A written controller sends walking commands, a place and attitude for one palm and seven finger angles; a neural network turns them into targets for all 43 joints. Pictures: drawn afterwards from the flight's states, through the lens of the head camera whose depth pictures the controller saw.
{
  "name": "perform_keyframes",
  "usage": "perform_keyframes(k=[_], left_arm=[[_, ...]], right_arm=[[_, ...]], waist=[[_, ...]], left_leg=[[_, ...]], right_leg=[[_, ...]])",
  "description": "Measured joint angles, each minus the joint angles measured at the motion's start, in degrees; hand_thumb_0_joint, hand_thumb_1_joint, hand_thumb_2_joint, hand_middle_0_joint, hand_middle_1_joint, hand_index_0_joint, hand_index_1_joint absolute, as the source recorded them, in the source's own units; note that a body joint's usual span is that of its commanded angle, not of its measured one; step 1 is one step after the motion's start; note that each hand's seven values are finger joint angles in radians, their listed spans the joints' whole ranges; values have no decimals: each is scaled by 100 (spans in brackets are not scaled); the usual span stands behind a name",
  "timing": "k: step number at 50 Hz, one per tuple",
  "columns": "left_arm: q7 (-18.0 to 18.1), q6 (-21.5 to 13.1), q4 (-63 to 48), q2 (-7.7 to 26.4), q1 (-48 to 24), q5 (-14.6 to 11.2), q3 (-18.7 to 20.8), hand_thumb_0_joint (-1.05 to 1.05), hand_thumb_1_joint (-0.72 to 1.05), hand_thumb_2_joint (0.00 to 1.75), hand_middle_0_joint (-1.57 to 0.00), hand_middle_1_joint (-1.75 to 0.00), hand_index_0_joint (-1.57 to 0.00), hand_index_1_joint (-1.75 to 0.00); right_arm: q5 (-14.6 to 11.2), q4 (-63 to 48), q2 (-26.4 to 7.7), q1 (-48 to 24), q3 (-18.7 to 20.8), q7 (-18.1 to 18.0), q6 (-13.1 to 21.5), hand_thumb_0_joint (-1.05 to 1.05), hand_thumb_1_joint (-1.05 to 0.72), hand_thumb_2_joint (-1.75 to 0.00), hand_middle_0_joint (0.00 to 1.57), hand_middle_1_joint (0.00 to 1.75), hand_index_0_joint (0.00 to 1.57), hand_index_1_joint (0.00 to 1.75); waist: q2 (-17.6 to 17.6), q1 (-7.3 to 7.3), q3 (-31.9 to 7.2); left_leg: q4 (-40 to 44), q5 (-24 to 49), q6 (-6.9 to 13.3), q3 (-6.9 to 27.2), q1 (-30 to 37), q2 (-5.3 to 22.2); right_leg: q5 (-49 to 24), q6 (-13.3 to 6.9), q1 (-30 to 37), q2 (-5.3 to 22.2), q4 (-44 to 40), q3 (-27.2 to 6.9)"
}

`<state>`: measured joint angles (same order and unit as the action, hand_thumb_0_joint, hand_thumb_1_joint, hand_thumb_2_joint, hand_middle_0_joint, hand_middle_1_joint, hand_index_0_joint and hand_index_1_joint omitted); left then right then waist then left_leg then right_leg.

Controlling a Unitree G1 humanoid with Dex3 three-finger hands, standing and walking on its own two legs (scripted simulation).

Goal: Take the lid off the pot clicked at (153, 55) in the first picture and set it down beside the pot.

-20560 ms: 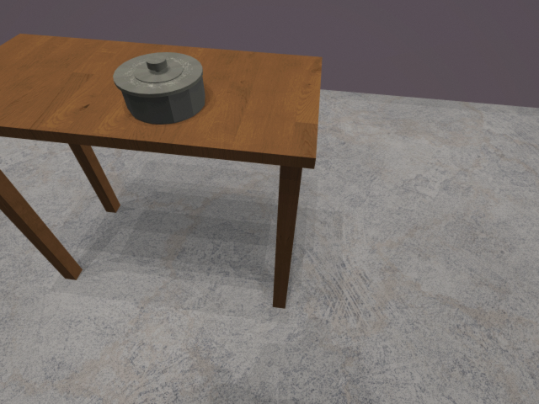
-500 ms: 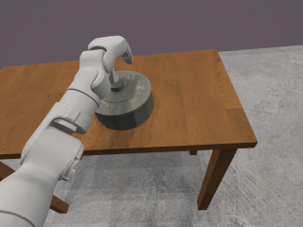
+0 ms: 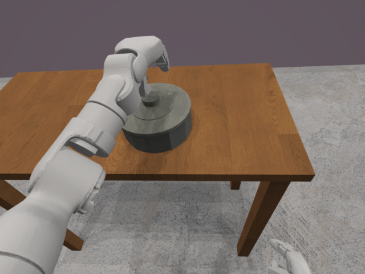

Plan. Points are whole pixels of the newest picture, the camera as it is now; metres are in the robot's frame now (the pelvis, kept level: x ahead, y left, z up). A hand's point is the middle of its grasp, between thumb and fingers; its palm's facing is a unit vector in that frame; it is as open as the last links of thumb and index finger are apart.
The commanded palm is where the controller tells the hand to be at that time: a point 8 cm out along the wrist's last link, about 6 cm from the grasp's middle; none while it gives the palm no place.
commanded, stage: move the open hand above the knob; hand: left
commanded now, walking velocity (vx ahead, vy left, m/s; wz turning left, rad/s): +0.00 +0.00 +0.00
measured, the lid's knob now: (150, 99) +0.49 +0.09 +0.14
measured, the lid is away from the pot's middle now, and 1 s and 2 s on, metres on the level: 0.00 0.00 0.00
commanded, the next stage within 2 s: lower the open fingers around the knob in 0.66 s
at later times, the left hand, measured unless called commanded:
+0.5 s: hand (147, 83) +0.46 +0.08 +0.20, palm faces -0.21 -0.03 -0.98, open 9.8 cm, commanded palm +0.43 +0.09 +0.27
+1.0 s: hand (138, 90) +0.46 +0.11 +0.19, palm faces -0.27 -0.06 -0.96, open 9.8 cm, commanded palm +0.44 +0.10 +0.25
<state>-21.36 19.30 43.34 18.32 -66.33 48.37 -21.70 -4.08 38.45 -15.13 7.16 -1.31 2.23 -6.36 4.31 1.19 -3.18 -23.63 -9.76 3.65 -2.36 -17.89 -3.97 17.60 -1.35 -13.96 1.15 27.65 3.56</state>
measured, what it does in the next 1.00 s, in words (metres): stands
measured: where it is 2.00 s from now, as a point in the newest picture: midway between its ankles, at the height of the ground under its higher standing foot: outside the picture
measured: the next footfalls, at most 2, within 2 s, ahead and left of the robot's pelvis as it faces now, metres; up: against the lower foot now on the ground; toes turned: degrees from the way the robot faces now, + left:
none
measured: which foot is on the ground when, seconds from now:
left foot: down 0.00-1.00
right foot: down 0.00-1.00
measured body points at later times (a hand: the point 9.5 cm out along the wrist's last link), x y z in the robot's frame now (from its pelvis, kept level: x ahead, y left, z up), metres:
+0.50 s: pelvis +0.01 +0.00 +0.00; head +0.02 -0.05 +0.45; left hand +0.46 +0.08 +0.26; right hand +0.13 -0.25 -0.13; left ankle +0.02 +0.08 -0.74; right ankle -0.04 -0.10 -0.74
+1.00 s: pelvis +0.01 +0.00 +0.00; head +0.02 -0.04 +0.45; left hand +0.47 +0.11 +0.24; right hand +0.16 -0.24 -0.12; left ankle +0.02 +0.08 -0.74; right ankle -0.04 -0.10 -0.74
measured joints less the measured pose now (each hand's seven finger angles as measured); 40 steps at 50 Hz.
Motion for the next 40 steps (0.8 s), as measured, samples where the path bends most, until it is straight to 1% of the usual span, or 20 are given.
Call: perform_keyframes(k=[2, 4, 7, 8, 10, 13, 15, 17, 20, 23, 27, 31, 34, 37, 40], left_arm=[[38, 81, 153, -34, -46, 67, 50, 0, -35, 165, -89, -9, -90, -9], [3, 116, 82, -37, 78, 93, 40, 0, -35, 165, -89, -9, -90, -9], [-116, 60, -211, -8, 342, 107, 6, 0, -35, 165, -89, -9, -90, -9], [-138, 27, -256, 0, 384, 66, 7, 0, -35, 165, -89, -9, -90, -9], [-155, -29, -179, 5, 342, 27, 11, 0, -35, 165, -89, -9, -90, -9], [-106, -44, 116, 24, 135, -6, 142, 0, -35, 165, -89, -9, -90, -9], [-77, -40, 234, 65, 57, 34, 232, 0, -35, 165, -89, -9, -90, -9], [-75, 6, 273, 108, 47, 109, 223, 0, -35, 165, -89, -9, -90, -9], [-149, 25, 96, 141, 231, 133, 224, 0, -35, 165, -89, -9, -90, -9], [-262, -48, -304, 225, 493, 54, 192, 0, -35, 165, -89, -9, -90, -9], [-251, -185, -568, 256, 562, 15, 170, 0, -35, 165, -89, -9, -90, -9], [-138, -45, -302, 205, 417, 32, 261, 0, -35, 165, -89, -9, -90, -9], [-148, 67, -403, 230, 499, 60, 186, 0, -35, 165, -89, -9, -90, -9], [-233, 88, -626, 236, 628, 82, 63, 0, -35, 165, -89, -9, -90, -9], [-285, 42, -592, 204, 578, -9, 37, 0, -35, 165, -89, -9, -90, -9]], right_arm=[[2, -19, 9, 28, -25, 28, -68, 1, -91, -90, 20, 30, 20, 30], [9, -59, 8, 91, -24, 51, -144, 1, -91, -90, 20, 30, 20, 30], [19, -63, 5, 175, -16, 39, -179, 1, -91, -90, 20, 30, 20, 30], [19, -51, 4, 198, -16, 23, -173, 1, -91, -89, 20, 30, 20, 30], [14, 5, 10, 226, -28, -21, -135, 1, -91, -89, 20, 30, 20, 30], [16, 76, 23, 249, -53, -80, -78, 1, -91, -89, 20, 30, 20, 30], [26, 73, 13, 288, -53, -87, -63, 1, -91, -89, 20, 30, 20, 30], [22, 51, -13, 335, -38, -73, -79, 1, -91, -89, 20, 30, 20, 30], [19, 10, -69, 393, 6, -46, -125, 1, -91, -89, 20, 30, 20, 30], [16, -17, -104, 404, 52, -56, -106, 1, -91, -90, 20, 30, 20, 30], [9, 2, -111, 341, 79, -53, -33, 1, -91, -90, 20, 30, 20, 30], [-11, 5, -110, 187, 36, -19, -76, 1, -91, -90, 20, 30, 20, 30], [-25, -91, -105, 116, 41, 15, -129, 1, -91, -90, 20, 30, 20, 30], [-32, -135, -92, 41, 39, 23, -159, 1, -91, -90, 20, 30, 20, 30], [-30, -109, -59, -31, 3, -20, -135, 1, -91, -90, 20, 30, 20, 30]], waist=[[10, 3, -22], [51, 15, -38], [107, 29, -32], [122, 41, -30], [118, 57, -24], [75, 83, -2], [57, 98, -2], [52, 100, -6], [76, 99, -3], [92, 102, 18], [62, 72, 9], [28, 50, -10], [51, 32, 3], [79, 1, 23], [77, -8, 34]], left_leg=[[17, 18, -6, -19, -29, 6], [20, 21, -4, -22, -37, 12], [12, -1, 4, -29, 14, 17], [6, -11, 7, -24, 34, 18], [3, -26, 6, -24, 68, 19], [28, -21, -5, -43, 90, 29], [51, -8, -14, -57, 81, 38], [62, -3, -22, -66, 66, 45], [55, -14, -24, -57, 65, 55], [47, -37, -18, -49, 111, 60], [31, -66, -21, -38, 157, 57], [18, -68, -33, -46, 126, 60], [2, -59, -32, -32, 88, 62], [-26, -64, -26, -7, 73, 54], [-48, -70, -19, 30, 67, 42]], right_leg=[[-12, -3, -47, -5, 7, -20], [-20, -2, -50, -11, -7, -24], [-13, 2, 6, -17, -19, -33], [-9, 2, 34, -19, -28, -29], [2, 1, 68, -21, -27, -30], [4, -9, 69, -30, -24, -52], [-8, -17, 48, -39, -34, -68], [-14, -23, 27, -46, -39, -78], [-19, -25, 45, -57, -71, -70], [-15, -24, 111, -65, -101, -65], [7, -27, 167, -63, -102, -56], [15, -33, 125, -65, -71, -64], [6, -35, 100, -68, -72, -49], [9, -30, 104, -61, -65, -23], [17, -25, 122, -52, -65, 15]])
